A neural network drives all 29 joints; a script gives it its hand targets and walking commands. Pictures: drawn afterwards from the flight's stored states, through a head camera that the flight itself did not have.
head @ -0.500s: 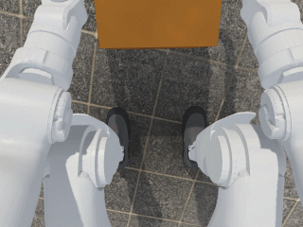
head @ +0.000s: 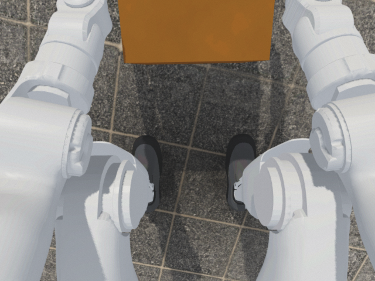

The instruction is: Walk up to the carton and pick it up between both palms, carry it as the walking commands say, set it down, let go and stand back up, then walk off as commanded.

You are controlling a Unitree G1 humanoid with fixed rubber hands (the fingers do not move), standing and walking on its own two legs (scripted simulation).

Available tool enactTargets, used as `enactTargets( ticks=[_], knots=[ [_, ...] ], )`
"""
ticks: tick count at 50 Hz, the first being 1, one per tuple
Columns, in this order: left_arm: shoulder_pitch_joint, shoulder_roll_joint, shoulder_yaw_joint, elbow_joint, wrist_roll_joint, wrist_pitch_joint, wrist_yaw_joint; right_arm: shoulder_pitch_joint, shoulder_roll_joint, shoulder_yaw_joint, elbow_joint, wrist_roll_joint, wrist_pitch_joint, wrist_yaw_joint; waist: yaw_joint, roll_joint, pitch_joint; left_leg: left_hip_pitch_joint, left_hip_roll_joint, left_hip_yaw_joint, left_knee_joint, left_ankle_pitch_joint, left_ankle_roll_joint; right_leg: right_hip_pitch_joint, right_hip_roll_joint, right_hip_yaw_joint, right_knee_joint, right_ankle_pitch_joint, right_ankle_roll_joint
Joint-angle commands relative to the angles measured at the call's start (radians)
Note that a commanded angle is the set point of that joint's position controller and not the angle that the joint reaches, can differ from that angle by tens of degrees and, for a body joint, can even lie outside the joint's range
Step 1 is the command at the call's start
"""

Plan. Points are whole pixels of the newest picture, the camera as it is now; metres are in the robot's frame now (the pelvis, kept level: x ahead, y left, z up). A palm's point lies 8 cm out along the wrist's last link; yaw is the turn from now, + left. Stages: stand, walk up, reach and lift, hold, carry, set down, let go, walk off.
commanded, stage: reach and lift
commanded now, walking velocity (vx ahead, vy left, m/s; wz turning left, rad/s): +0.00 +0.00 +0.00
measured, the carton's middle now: (194, 2) +0.53 -0.01 -0.25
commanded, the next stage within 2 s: none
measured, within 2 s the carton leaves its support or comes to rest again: leaves its support in 0.36 s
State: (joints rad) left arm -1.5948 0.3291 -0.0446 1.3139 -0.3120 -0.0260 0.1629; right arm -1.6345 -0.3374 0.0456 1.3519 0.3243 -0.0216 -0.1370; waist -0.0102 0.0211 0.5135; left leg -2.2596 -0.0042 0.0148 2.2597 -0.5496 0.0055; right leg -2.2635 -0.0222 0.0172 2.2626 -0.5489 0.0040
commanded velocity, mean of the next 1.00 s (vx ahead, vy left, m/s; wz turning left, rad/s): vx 0.00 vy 0.00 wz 0.00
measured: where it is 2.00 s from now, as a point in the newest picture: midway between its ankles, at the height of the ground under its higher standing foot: (192, 184)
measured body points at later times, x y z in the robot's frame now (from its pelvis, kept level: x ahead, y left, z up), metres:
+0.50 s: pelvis +0.00 +0.00 +0.00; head +0.36 -0.02 +0.26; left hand +0.55 +0.14 -0.17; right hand +0.55 -0.17 -0.17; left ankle +0.12 +0.12 -0.31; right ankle +0.12 -0.13 -0.31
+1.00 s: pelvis -0.01 +0.00 +0.03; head +0.35 -0.02 +0.29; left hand +0.55 +0.14 -0.12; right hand +0.56 -0.16 -0.11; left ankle +0.12 +0.12 -0.31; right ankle +0.12 -0.13 -0.31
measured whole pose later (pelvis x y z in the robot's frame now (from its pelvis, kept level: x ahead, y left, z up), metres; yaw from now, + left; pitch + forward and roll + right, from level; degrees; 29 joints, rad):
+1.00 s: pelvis -0.01 +0.00 +0.03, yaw -2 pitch +27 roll +1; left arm -1.41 0.25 0.15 0.88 -0.16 0.26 0.28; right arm -1.49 -0.25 -0.16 0.93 0.10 0.26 -0.22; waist 0.00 0.01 0.53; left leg -2.07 -0.08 -0.03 2.18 -0.58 -0.06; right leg -2.09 0.06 0.05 2.17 -0.54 0.05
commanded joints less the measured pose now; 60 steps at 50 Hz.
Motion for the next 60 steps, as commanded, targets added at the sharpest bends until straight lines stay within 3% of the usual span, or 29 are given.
enactTargets(
  ticks=[1,3,4,5,7,10,12,13,14,15,18,22,24,25,26,27,28,33,35,36,37,39,42,45,47,53,56,59,60],
  knots=[
    [-0.465,-0.908,-0.129,-0.290,0.029,0.045,-0.260,-0.416,0.825,0.131,-0.284,-0.051,0.035,0.255,-0.088,-0.020,-1.275,0.541,-0.111,0.030,-0.143,0.300,-0.009,0.535,0.116,-0.067,-0.153,0.306,-0.014],
    [-0.491,-0.917,-0.148,-0.359,0.019,0.044,-0.261,-0.431,0.863,0.115,-0.304,-0.015,0.035,0.269,-0.030,0.030,-1.362,0.624,-0.116,0.035,-0.150,0.342,-0.018,0.575,0.120,-0.075,-0.126,0.342,-0.012],
    [-0.455,-0.949,-0.141,-0.346,0.024,0.048,-0.264,-0.452,0.812,0.138,-0.364,-0.020,0.025,0.261,-0.063,0.040,-1.387,0.621,-0.121,0.027,-0.126,0.392,-0.021,0.548,0.132,-0.069,-0.126,0.361,-0.020],
    [-0.427,-0.928,-0.122,-0.324,0.040,0.042,-0.257,-0.458,0.871,0.156,-0.358,-0.010,0.028,0.265,-0.001,0.005,-1.395,0.621,-0.129,0.040,-0.123,0.386,-0.009,0.571,0.128,-0.061,-0.121,0.362,-0.015],
    [-0.416,-0.922,-0.131,-0.383,0.012,0.053,-0.257,-0.449,0.892,0.171,-0.400,0.014,0.046,0.266,0.009,-0.008,-1.545,0.667,-0.127,0.061,-0.112,0.417,-0.014,0.717,0.127,-0.070,-0.126,0.430,-0.002],
    [-0.465,-0.987,-0.129,-0.375,-0.009,0.066,-0.281,-0.489,0.899,0.148,-0.450,-0.012,0.050,0.265,-0.045,-0.031,-1.532,0.636,-0.123,0.052,-0.103,0.401,-0.009,0.730,0.135,-0.081,-0.129,0.427,-0.002],
    [-0.516,-0.979,-0.155,-0.514,-0.016,0.058,-0.276,-0.426,0.952,0.157,-0.479,-0.001,0.061,0.260,-0.040,-0.012,-1.709,0.695,-0.130,0.062,-0.099,0.480,-0.015,0.809,0.144,-0.072,-0.123,0.522,0.002],
    [-0.528,-0.949,-0.153,-0.505,-0.004,0.061,-0.265,-0.501,0.924,0.182,-0.505,0.024,0.050,0.257,0.009,0.008,-1.706,0.675,-0.123,0.068,-0.109,0.460,-0.014,0.786,0.137,-0.071,-0.112,0.497,0.000],
    [-0.575,-0.957,-0.179,-0.667,-0.043,0.060,-0.248,-0.488,0.911,0.175,-0.615,0.039,0.062,0.242,-0.020,0.008,-1.968,0.843,-0.133,0.077,-0.103,0.536,-0.021,0.939,0.150,-0.082,-0.112,0.580,-0.007],
    [-0.540,-0.953,-0.155,-0.544,-0.011,0.067,-0.246,-0.499,0.926,0.190,-0.569,0.042,0.065,0.238,-0.003,-0.008,-1.823,0.747,-0.126,0.056,-0.111,0.517,-0.015,0.833,0.150,-0.070,-0.117,0.544,0.004],
    [-0.598,-0.955,-0.179,-0.658,-0.046,0.063,-0.249,-0.448,0.985,0.172,-0.534,0.015,0.088,0.239,0.002,0.001,-1.860,0.732,-0.128,0.077,-0.144,0.487,-0.018,0.878,0.145,-0.074,-0.122,0.556,-0.003],
    [-0.679,-0.989,-0.189,-0.840,-0.061,0.093,-0.225,-0.523,0.990,0.216,-0.778,0.028,0.106,0.217,0.010,0.002,-2.214,0.939,-0.156,0.090,-0.138,0.605,-0.028,1.090,0.168,-0.079,-0.141,0.667,0.002],
    [-0.620,-0.977,-0.174,-0.701,-0.026,0.108,-0.217,-0.566,0.947,0.183,-0.690,-0.007,0.111,0.213,0.003,-0.033,-2.015,0.838,-0.139,0.080,-0.167,0.441,-0.024,0.975,0.150,-0.093,-0.156,0.487,-0.003],
    [-0.666,-0.934,-0.155,-0.757,-0.013,0.110,-0.215,-0.594,0.960,0.180,-0.722,0.002,0.125,0.221,0.040,-0.004,-1.996,0.817,-0.134,0.088,-0.199,0.412,-0.021,0.951,0.153,-0.090,-0.171,0.462,0.005],
    [-0.689,-0.973,-0.169,-0.741,-0.032,0.121,-0.221,-0.582,0.944,0.175,-0.698,-0.030,0.141,0.223,-0.002,-0.045,-1.985,0.841,-0.139,0.077,-0.209,0.368,-0.024,0.934,0.146,-0.103,-0.188,0.398,0.004],
    [-0.670,-0.955,-0.138,-0.742,0.014,0.123,-0.213,-0.614,0.988,0.198,-0.746,-0.008,0.141,0.232,0.069,-0.003,-1.987,0.865,-0.134,0.084,-0.212,0.383,-0.021,0.899,0.152,-0.092,-0.183,0.391,0.010],
    [-0.669,-0.991,-0.148,-0.738,0.019,0.127,-0.215,-0.591,0.979,0.170,-0.678,-0.027,0.148,0.237,0.017,-0.039,-1.931,0.848,-0.134,0.077,-0.229,0.346,-0.019,0.920,0.139,-0.094,-0.204,0.377,0.007],
    [-0.639,-1.015,-0.099,-0.661,0.077,0.151,-0.237,-0.609,1.039,0.165,-0.678,-0.051,0.164,0.250,0.063,-0.028,-1.977,0.834,-0.125,0.093,-0.238,0.293,-0.011,0.921,0.148,-0.100,-0.213,0.320,0.010],
    [-0.694,-1.078,-0.134,-0.675,0.056,0.174,-0.244,-0.668,0.975,0.146,-0.678,-0.074,0.172,0.258,0.015,0.010,-1.955,0.837,-0.125,0.098,-0.260,0.243,-0.029,0.861,0.139,-0.119,-0.226,0.263,-0.001],
    [-0.791,-1.024,-0.166,-0.841,0.035,0.166,-0.243,-0.607,1.039,0.117,-0.648,-0.088,0.200,0.265,-0.016,-0.004,-2.048,0.903,-0.130,0.089,-0.292,0.248,-0.029,0.905,0.141,-0.137,-0.223,0.275,0.004],
    [-0.785,-1.026,-0.142,-0.787,0.052,0.171,-0.239,-0.620,1.055,0.125,-0.662,-0.080,0.197,0.263,0.009,-0.014,-2.011,0.892,-0.130,0.090,-0.287,0.238,-0.022,0.865,0.140,-0.131,-0.229,0.243,0.003],
    [-0.747,-1.071,-0.151,-0.725,0.040,0.182,-0.256,-0.599,1.007,0.105,-0.661,-0.125,0.196,0.261,-0.068,0.003,-1.986,0.818,-0.131,0.094,-0.264,0.231,-0.027,0.888,0.132,-0.127,-0.246,0.275,0.000],
    [-0.757,-1.055,-0.169,-0.810,0.063,0.185,-0.259,-0.518,1.101,0.116,-0.629,-0.112,0.220,0.281,0.015,0.009,-2.016,0.821,-0.133,0.115,-0.277,0.278,-0.027,0.903,0.147,-0.110,-0.246,0.323,0.000],
    [-0.796,-1.066,-0.212,-0.934,0.032,0.188,-0.250,-0.534,1.115,0.153,-0.727,-0.109,0.235,0.274,-0.016,-0.012,-2.271,0.963,-0.142,0.110,-0.265,0.380,-0.032,1.025,0.153,-0.113,-0.255,0.423,0.010],
    [-0.702,-1.061,-0.187,-0.894,0.056,0.206,-0.256,-0.508,1.152,0.179,-0.732,-0.093,0.249,0.277,0.054,-0.055,-2.288,0.930,-0.139,0.114,-0.271,0.400,-0.023,1.064,0.154,-0.101,-0.255,0.443,0.012],
    [-0.683,-1.099,-0.253,-0.992,0.057,0.226,-0.247,-0.416,1.196,0.191,-0.772,-0.109,0.273,0.265,0.022,-0.003,-2.340,0.999,-0.141,0.096,-0.312,0.460,-0.026,1.042,0.171,-0.107,-0.266,0.487,0.007],
    [-0.603,-1.057,-0.177,-0.872,0.134,0.243,-0.255,-0.428,1.173,0.201,-0.763,-0.129,0.280,0.276,0.106,-0.016,-2.206,0.899,-0.135,0.116,-0.318,0.395,-0.017,0.978,0.163,-0.076,-0.309,0.409,0.009],
    [-0.678,-1.108,-0.277,-1.061,0.075,0.247,-0.245,-0.418,1.195,0.248,-0.873,-0.122,0.291,0.261,0.039,-0.027,-2.446,0.992,-0.149,0.094,-0.343,0.467,-0.021,1.164,0.174,-0.090,-0.297,0.545,0.011],
    [-0.578,-1.138,-0.279,-0.960,0.097,0.254,-0.242,-0.453,1.133,0.267,-0.914,-0.125,0.275,0.256,0.034,0.007,-2.454,1.012,-0.152,0.102,-0.309,0.498,-0.030,1.129,0.179,-0.093,-0.285,0.541,0.009]
  ],
)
